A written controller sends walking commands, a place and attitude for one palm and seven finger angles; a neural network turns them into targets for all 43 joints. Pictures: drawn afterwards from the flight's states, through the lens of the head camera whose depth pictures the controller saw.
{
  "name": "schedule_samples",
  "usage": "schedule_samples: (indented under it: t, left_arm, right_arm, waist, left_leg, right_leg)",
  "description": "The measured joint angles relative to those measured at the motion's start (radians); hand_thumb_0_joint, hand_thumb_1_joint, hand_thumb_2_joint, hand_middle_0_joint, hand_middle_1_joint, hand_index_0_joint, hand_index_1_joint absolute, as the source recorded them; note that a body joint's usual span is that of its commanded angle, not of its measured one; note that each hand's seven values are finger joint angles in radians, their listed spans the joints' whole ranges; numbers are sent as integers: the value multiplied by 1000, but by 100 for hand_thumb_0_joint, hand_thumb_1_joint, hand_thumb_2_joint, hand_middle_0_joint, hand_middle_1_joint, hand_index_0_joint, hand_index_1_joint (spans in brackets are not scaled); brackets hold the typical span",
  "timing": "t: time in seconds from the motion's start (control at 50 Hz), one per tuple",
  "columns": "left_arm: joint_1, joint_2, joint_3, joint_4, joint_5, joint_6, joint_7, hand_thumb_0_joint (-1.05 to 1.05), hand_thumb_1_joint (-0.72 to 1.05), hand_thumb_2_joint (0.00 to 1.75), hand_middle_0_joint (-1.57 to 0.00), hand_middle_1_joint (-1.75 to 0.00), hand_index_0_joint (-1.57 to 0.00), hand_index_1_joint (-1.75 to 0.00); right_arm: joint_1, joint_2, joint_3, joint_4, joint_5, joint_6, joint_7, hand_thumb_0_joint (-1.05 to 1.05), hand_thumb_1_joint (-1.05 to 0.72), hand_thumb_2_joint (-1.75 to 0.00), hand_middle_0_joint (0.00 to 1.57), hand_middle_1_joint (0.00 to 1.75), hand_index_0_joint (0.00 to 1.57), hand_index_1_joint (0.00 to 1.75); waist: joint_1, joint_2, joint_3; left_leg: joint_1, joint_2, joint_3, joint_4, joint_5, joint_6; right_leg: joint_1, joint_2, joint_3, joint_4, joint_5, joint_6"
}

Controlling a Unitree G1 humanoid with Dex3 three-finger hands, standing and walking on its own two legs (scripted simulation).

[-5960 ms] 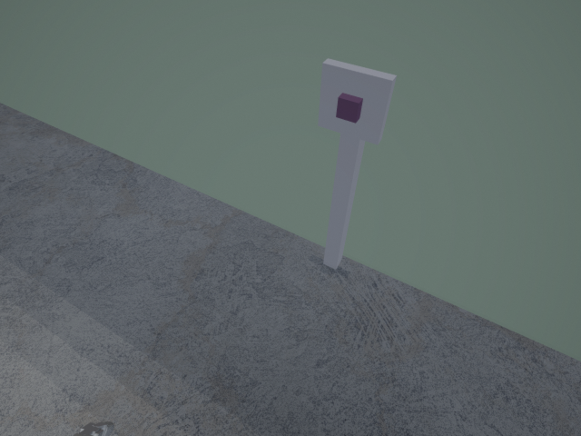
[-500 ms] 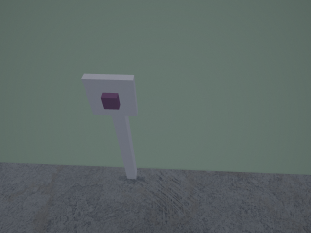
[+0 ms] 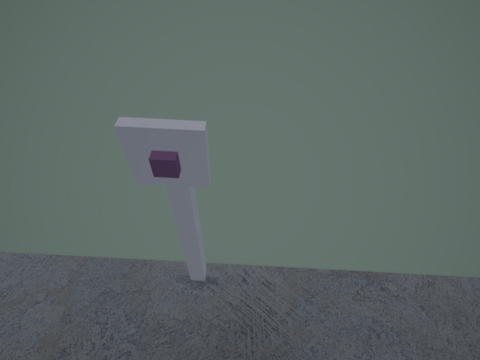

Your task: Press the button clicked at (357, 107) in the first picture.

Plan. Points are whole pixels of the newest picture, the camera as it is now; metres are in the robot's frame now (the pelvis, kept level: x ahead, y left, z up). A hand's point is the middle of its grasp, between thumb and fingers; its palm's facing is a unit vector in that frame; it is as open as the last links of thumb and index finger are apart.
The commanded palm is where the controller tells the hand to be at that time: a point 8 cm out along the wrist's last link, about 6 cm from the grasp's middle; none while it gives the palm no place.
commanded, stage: come to a stop and stand still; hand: left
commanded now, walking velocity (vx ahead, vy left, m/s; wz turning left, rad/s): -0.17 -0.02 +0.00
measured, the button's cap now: (165, 163) +0.49 +0.20 +0.01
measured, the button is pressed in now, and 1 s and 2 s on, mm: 0 0 0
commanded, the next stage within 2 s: look again from close up in 0.78 s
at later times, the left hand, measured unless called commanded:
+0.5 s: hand out of the picture +0.01 +0.20 -0.16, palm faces +0.00 -0.97 -0.25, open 7.3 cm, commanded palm none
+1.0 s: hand out of the picture -0.07 +0.17 -0.16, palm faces -0.02 -0.98 -0.19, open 7.4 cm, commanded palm none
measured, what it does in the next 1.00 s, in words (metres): stands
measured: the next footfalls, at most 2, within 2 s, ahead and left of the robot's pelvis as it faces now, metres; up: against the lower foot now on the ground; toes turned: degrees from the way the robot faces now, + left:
none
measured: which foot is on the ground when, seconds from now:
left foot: down 0.00-1.00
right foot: down 0.00-1.00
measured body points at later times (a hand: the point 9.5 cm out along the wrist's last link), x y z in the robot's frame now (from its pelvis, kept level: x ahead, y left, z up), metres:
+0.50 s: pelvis -0.05 +0.01 +0.00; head -0.05 +0.00 +0.45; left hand +0.01 +0.25 -0.14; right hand +0.01 -0.22 -0.15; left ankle -0.05 +0.12 -0.73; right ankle -0.06 -0.12 -0.73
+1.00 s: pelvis -0.05 +0.00 +0.01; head -0.03 +0.00 +0.46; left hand -0.07 +0.22 -0.15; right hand -0.08 -0.21 -0.15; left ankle -0.05 +0.12 -0.73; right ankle -0.06 -0.12 -0.73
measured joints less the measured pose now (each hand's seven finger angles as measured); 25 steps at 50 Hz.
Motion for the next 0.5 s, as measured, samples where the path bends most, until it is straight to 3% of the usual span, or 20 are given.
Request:
schedule_samples:
  t: [0.16,0.26,0.34,0.4,0.5]
  left_arm:
    - [-55,5,7,-54,-2,8,18,0,92,90,-20,-30,-20,-30]
    - [-84,31,17,-92,-2,14,18,1,92,90,-20,-30,-20,-30]
    - [-98,39,7,-131,6,-10,31,0,92,90,-20,-30,-20,-30]
    - [-104,49,-4,-137,-2,0,24,0,91,90,-20,-30,-20,-30]
    - [-110,44,-21,-135,-3,23,10,0,91,90,-20,-30,-20,-30]
  right_arm:
    - [-35,-16,-23,-19,5,20,-8,2,-93,-90,20,30,20,30]
    - [-52,-31,-31,-45,2,19,-7,2,-92,-90,20,30,20,30]
    - [-75,-56,-39,-111,11,32,15,1,-92,-90,20,30,20,30]
    - [-79,-60,-38,-141,5,23,22,1,-92,-90,20,30,20,30]
    - [-75,-64,-21,-152,0,30,23,1,-91,-90,20,30,20,30]
  waist:
    - [-7,8,15]
    - [-9,11,10]
    - [-15,36,20]
    - [-20,19,20]
    - [-9,41,-2]
  left_leg:
    - [13,-3,12,-63,77,1]
    - [7,1,18,-86,59,-2]
    - [-93,22,-5,37,28,6]
    - [-78,3,4,27,56,8]
    - [-56,-4,12,9,76,21]
  right_leg:
    - [-9,-4,-3,-21,78,-6]
    - [-22,-1,-4,-34,61,-9]
    - [-48,21,-10,-33,59,-7]
    - [-50,2,1,8,51,-1]
    - [-27,-3,9,-19,80,8]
